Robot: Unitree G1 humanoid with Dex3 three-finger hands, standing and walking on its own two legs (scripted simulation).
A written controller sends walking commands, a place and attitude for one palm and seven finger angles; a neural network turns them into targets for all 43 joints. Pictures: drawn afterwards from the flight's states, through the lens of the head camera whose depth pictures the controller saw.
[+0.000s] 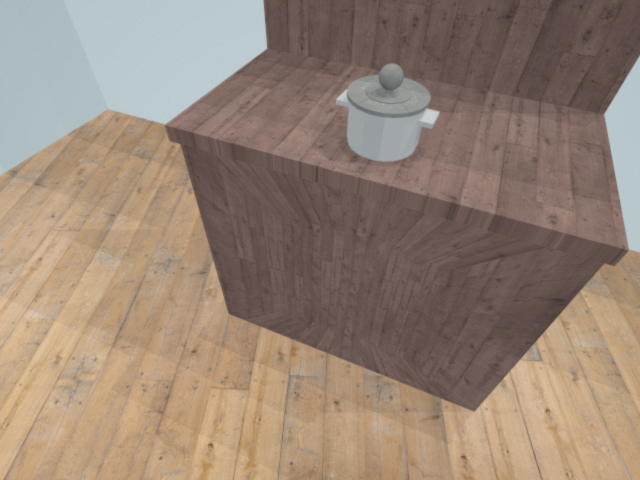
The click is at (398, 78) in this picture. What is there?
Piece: lid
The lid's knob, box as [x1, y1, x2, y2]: [379, 63, 403, 89]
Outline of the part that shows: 396,64 387,64 380,70 379,82 386,89 394,89 402,81 402,70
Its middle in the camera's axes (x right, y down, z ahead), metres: +0.13 -0.30 +0.71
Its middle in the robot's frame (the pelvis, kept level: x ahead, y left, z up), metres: +0.75 -0.08 +0.16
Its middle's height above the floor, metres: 0.94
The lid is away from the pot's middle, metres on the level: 0.00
